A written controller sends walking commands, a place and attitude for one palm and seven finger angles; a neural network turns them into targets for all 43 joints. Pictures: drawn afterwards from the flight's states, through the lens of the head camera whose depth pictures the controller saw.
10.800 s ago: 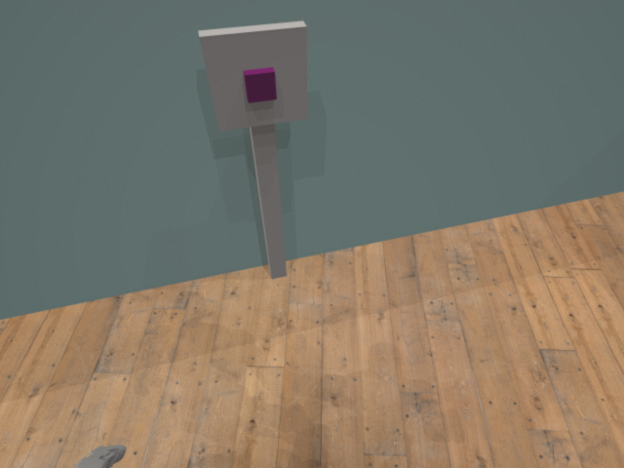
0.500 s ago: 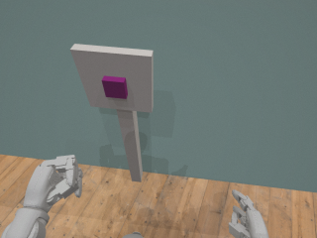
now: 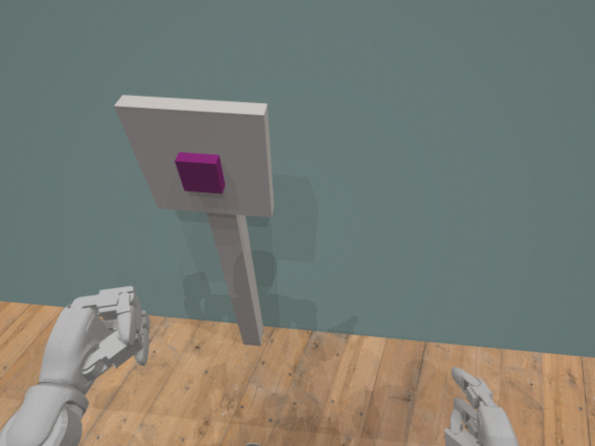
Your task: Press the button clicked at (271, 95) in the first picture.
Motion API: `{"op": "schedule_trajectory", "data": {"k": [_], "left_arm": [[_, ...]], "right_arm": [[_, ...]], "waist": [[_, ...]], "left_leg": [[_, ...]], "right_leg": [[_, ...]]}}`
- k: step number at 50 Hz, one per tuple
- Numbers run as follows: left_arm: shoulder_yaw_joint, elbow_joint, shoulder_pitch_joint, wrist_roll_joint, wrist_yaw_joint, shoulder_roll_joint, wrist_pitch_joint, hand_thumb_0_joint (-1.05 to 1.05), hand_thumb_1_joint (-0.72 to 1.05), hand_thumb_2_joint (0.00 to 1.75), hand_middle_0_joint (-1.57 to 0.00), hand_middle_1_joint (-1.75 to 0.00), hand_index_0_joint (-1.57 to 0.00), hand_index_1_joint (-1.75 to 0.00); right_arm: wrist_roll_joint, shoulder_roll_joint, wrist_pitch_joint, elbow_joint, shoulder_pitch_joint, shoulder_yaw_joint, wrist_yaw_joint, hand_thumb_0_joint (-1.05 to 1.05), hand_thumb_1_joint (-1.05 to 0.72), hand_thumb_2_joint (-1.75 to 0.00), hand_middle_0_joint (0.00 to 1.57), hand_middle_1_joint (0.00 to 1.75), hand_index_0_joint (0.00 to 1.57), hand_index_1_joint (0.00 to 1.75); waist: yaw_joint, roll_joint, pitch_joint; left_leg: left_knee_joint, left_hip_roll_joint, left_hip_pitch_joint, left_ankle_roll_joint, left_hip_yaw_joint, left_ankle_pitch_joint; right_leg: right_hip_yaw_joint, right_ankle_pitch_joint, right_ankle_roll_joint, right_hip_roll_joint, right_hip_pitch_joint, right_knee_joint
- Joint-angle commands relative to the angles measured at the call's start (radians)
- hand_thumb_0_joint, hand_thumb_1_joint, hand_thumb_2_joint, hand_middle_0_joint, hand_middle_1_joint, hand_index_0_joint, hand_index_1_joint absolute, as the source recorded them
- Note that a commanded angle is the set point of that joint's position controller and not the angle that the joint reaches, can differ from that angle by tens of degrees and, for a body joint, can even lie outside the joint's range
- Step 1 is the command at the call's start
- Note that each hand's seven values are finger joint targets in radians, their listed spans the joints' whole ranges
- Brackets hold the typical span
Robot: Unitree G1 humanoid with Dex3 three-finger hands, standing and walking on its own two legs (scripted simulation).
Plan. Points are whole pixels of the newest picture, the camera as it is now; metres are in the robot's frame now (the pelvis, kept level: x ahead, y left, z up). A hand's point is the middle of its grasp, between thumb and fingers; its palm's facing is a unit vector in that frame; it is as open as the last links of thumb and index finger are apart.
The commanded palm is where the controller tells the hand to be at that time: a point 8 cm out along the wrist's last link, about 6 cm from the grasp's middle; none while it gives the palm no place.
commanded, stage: raise the hand and make a fist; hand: left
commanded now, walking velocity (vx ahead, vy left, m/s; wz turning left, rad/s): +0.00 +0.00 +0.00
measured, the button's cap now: (201, 172) +0.50 +0.19 +0.08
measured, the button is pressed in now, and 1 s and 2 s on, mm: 0 0 0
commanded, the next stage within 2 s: aim a knuckle at the button in 0.04 s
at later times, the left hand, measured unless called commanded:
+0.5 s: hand (160, 307) +0.27 +0.19 +0.07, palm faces -0.04 -1.00 -0.03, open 3.1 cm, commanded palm +0.25 +0.25 +0.07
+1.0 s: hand (190, 256) +0.35 +0.18 +0.06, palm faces -0.05 -1.00 -0.01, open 3.1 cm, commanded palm +0.33 +0.23 +0.06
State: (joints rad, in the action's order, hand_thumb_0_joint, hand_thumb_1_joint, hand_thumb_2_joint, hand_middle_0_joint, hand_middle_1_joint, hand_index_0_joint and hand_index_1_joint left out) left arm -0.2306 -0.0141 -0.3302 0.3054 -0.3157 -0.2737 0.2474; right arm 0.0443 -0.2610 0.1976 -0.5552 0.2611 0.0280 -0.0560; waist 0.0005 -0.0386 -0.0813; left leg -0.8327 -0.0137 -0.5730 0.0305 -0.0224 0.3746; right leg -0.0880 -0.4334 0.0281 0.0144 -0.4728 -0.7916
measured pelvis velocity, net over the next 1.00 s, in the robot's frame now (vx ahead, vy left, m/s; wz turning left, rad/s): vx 0.00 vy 0.00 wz -0.03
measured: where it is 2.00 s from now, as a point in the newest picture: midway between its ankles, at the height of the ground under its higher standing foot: outside the picture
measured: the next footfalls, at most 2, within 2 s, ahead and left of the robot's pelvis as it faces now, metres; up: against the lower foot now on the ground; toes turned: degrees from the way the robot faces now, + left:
none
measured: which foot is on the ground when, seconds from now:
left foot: down 0.00-1.00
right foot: down 0.00-1.00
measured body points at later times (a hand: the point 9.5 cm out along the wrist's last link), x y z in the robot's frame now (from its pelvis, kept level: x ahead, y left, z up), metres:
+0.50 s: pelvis +0.00 -0.01 +0.00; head +0.03 -0.02 +0.45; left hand +0.26 +0.24 +0.07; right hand +0.16 -0.26 -0.09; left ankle +0.03 +0.10 -0.70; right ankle -0.02 -0.10 -0.70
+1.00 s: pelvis +0.00 +0.00 -0.01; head +0.05 +0.00 +0.44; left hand +0.35 +0.23 +0.06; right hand +0.12 -0.25 -0.11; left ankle +0.03 +0.10 -0.70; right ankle -0.02 -0.10 -0.70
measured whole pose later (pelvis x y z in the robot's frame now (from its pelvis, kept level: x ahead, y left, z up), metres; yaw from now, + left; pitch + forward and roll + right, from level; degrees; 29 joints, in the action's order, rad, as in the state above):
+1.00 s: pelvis +0.00 +0.00 -0.01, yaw -1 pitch +10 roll -1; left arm -0.23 0.50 0.23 0.23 -0.26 -0.28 0.30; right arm 0.04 -0.26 0.10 -0.61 0.27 0.02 -0.04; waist 0.04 -0.02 -0.08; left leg -0.85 -0.02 -0.66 0.03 -0.05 0.38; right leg -0.06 -0.44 0.03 0.02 -0.58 -0.84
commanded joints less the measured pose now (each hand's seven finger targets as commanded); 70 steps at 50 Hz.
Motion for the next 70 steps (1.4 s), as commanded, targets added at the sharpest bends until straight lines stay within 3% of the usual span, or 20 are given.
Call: {"op": "schedule_trajectory", "data": {"k": [1,3,5,7,10,13,15,17,20,28,33,37,44,48,50,58,60,66,67,70], "left_arm": [[-0.078,-0.201,0.103,0.030,-0.004,-0.158,0.079,0.00,0.90,0.90,-1.30,-1.50,-1.30,-1.50],[-0.078,-0.204,0.103,0.033,-0.012,-0.156,0.078,0.00,0.90,0.90,-1.30,-1.50,-1.30,-1.50],[-0.086,-0.178,0.105,0.038,-0.014,-0.167,0.074,0.00,0.90,0.90,-1.30,-1.50,-1.30,-1.50],[-0.077,-0.193,0.112,0.036,-0.016,-0.156,0.077,0.00,0.90,0.90,-1.30,-1.50,-1.30,-1.50],[-0.105,-0.150,0.172,0.037,-0.009,-0.189,0.081,0.00,0.90,0.90,-1.30,-1.50,-1.30,-1.50],[-0.098,-0.110,0.248,0.039,-0.023,-0.184,0.089,0.00,0.90,0.90,-1.30,-1.50,-1.30,-1.50],[-0.081,-0.080,0.282,0.041,-0.029,-0.175,0.092,0.00,0.90,0.90,-1.30,-1.50,-1.30,-1.50],[-0.079,-0.068,0.311,0.035,-0.033,-0.177,0.091,0.00,0.90,0.90,-1.30,-1.50,-1.30,-1.50],[-0.076,-0.017,0.353,0.032,-0.032,-0.186,0.086,0.00,0.90,0.90,-1.30,-1.50,-1.30,-1.50],[-0.122,0.082,0.441,0.023,-0.013,-0.218,0.094,0.00,0.90,0.90,-1.30,-1.50,-1.30,-1.50],[-0.060,0.117,0.563,0.009,-0.009,-0.172,0.111,0.00,0.90,0.90,-1.30,-1.50,-1.30,-1.50],[-0.048,0.185,0.682,-0.010,0.005,-0.183,0.114,0.00,0.90,0.90,-1.30,-1.50,-1.30,-1.50],[-0.082,0.282,0.788,-0.041,0.049,-0.222,0.120,0.00,0.90,0.90,-1.30,-1.50,-1.30,-1.50],[-0.035,0.303,0.821,-0.053,0.064,-0.168,0.127,0.00,0.90,0.90,-1.30,-1.50,-1.30,-1.50],[-0.073,0.362,0.805,-0.055,0.072,-0.205,0.125,0.00,0.90,0.90,-1.30,-1.50,-1.30,-1.50],[0.003,0.399,1.009,-0.080,0.088,-0.141,0.160,0.00,0.90,0.90,-1.30,-1.50,-1.30,-1.50],[-0.029,0.459,1.041,-0.087,0.102,-0.182,0.164,0.00,0.90,0.90,-1.30,-1.50,-1.30,-1.50],[-0.077,0.565,1.131,-0.112,0.122,-0.238,0.179,0.00,0.90,0.90,-1.30,-1.50,-1.30,-1.50],[-0.047,0.573,1.167,-0.113,0.120,-0.209,0.183,0.00,0.90,0.90,-1.30,-1.50,-1.30,-1.50],[-0.089,0.598,1.109,-0.113,0.115,-0.246,0.191,0.00,0.90,0.90,-1.30,-1.50,-1.30,-1.50]], "right_arm": [[0.004,-0.123,0.058,0.156,-0.077,-0.048,-0.010,0.00,-0.90,-0.90,0.20,0.30,0.20,0.30],[0.005,-0.119,0.059,0.155,-0.078,-0.046,-0.011,0.00,-0.90,-0.90,0.20,0.30,0.20,0.30],[0.003,-0.121,0.057,0.151,-0.079,-0.044,-0.012,0.00,-0.90,-0.90,0.20,0.30,0.20,0.30],[0.006,-0.118,0.059,0.154,-0.085,-0.044,-0.013,0.00,-0.90,-0.90,0.20,0.30,0.20,0.30],[0.000,-0.127,0.056,0.138,-0.072,-0.043,-0.017,0.00,-0.90,-0.90,0.20,0.30,0.20,0.30],[0.003,-0.125,0.053,0.126,-0.074,-0.041,-0.022,0.00,-0.90,-0.90,0.20,0.30,0.20,0.30],[0.004,-0.128,0.051,0.126,-0.076,-0.039,-0.024,0.00,-0.90,-0.90,0.20,0.30,0.20,0.30],[0.005,-0.126,0.051,0.119,-0.073,-0.043,-0.025,0.00,-0.90,-0.90,0.20,0.30,0.20,0.30],[0.005,-0.131,0.044,0.115,-0.070,-0.042,-0.025,0.00,-0.90,-0.90,0.20,0.30,0.20,0.30],[0.003,-0.130,0.012,0.111,-0.067,-0.047,-0.015,0.00,-0.90,-0.90,0.20,0.30,0.20,0.30],[0.004,-0.130,0.002,0.103,-0.055,-0.049,-0.012,0.00,-0.90,-0.90,0.20,0.30,0.20,0.30],[0.003,-0.140,-0.010,0.083,-0.039,-0.054,-0.014,0.00,-0.90,-0.90,0.20,0.30,0.20,0.30],[-0.004,-0.143,-0.043,0.068,-0.007,-0.058,-0.005,0.00,-0.90,-0.90,0.20,0.30,0.20,0.30],[-0.006,-0.135,-0.062,0.077,0.006,-0.058,0.009,0.00,-0.90,-0.90,0.20,0.30,0.20,0.30],[-0.009,-0.146,-0.075,0.070,0.021,-0.062,0.012,0.00,-0.90,-0.90,0.20,0.30,0.20,0.30],[-0.009,-0.140,-0.104,0.054,0.047,-0.066,0.020,0.00,-0.90,-0.90,0.20,0.30,0.20,0.30],[-0.013,-0.150,-0.112,0.036,0.062,-0.068,0.019,0.00,-0.90,-0.90,0.20,0.30,0.20,0.30],[-0.018,-0.153,-0.140,0.027,0.081,-0.067,0.024,0.00,-0.90,-0.90,0.20,0.30,0.20,0.30],[-0.019,-0.147,-0.144,0.027,0.080,-0.063,0.026,0.00,-0.90,-0.90,0.20,0.30,0.20,0.30],[-0.020,-0.152,-0.157,0.041,0.093,-0.068,0.032,0.00,-0.90,-0.90,0.20,0.30,0.20,0.30]], "waist": [[0.009,0.009,-0.145],[0.007,-0.024,-0.155],[0.011,0.036,-0.131],[0.006,-0.018,-0.134],[0.016,0.056,-0.130],[0.022,-0.003,-0.139],[0.024,0.036,-0.136],[0.022,-0.009,-0.174],[0.026,0.039,-0.163],[0.007,0.015,-0.195],[0.030,-0.015,-0.213],[0.047,0.022,-0.225],[0.032,-0.005,-0.287],[0.040,-0.020,-0.304],[0.038,0.059,-0.292],[0.070,-0.029,-0.332],[0.075,0.019,-0.320],[0.069,0.009,-0.360],[0.077,-0.015,-0.353],[0.054,-0.009,-0.384]], "left_leg": [[0.110,0.010,0.158,0.002,0.056,-0.183],[0.110,0.012,0.166,0.001,0.052,-0.184],[0.103,0.011,0.140,0.004,0.055,-0.179],[0.110,0.013,0.152,0.001,0.052,-0.171],[0.096,0.012,0.129,0.004,0.057,-0.175],[0.089,0.016,0.133,0.002,0.048,-0.165],[0.086,0.015,0.124,0.005,0.051,-0.167],[0.084,0.015,0.149,0.005,0.046,-0.187],[0.085,0.013,0.132,0.006,0.048,-0.184],[0.088,0.018,0.116,0.002,0.031,-0.209],[0.091,0.013,0.150,0.001,0.037,-0.205],[0.085,0.009,0.145,0.004,0.044,-0.188],[0.080,0.004,0.164,-0.004,0.049,-0.239],[0.073,0.001,0.179,-0.006,0.047,-0.274],[0.065,0.000,0.142,-0.002,0.047,-0.269],[0.047,-0.008,0.203,-0.012,0.062,-0.284],[0.037,-0.009,0.174,-0.008,0.065,-0.269],[0.022,-0.003,0.138,-0.007,0.056,-0.263],[0.020,0.000,0.133,-0.008,0.054,-0.259],[0.016,-0.001,0.134,-0.008,0.054,-0.282]], "right_leg": [[0.053,0.225,-0.016,0.009,-0.005,0.132],[0.055,0.228,-0.016,0.005,0.000,0.135],[0.064,0.224,-0.021,0.007,0.003,0.143],[0.062,0.215,-0.018,0.003,-0.004,0.141],[0.069,0.219,-0.023,0.005,-0.003,0.140],[0.081,0.211,-0.023,-0.004,-0.010,0.142],[0.088,0.209,-0.025,-0.001,-0.008,0.144],[0.090,0.245,-0.025,-0.007,-0.001,0.138],[0.091,0.243,-0.029,-0.003,-0.003,0.137],[0.101,0.303,-0.030,-0.012,0.031,0.122],[0.078,0.282,-0.021,-0.001,-0.017,0.106],[0.079,0.258,-0.021,0.002,-0.045,0.100],[0.065,0.298,-0.012,0.006,-0.043,0.066],[0.060,0.331,-0.010,0.010,-0.052,0.055],[0.061,0.334,-0.012,0.015,-0.042,0.053],[0.054,0.302,-0.006,0.018,-0.132,0.032],[0.056,0.294,-0.008,0.021,-0.139,0.029],[0.067,0.304,-0.007,0.018,-0.128,0.013],[0.067,0.305,-0.007,0.017,-0.135,0.012],[0.066,0.322,-0.001,0.023,-0.108,0.005]]}}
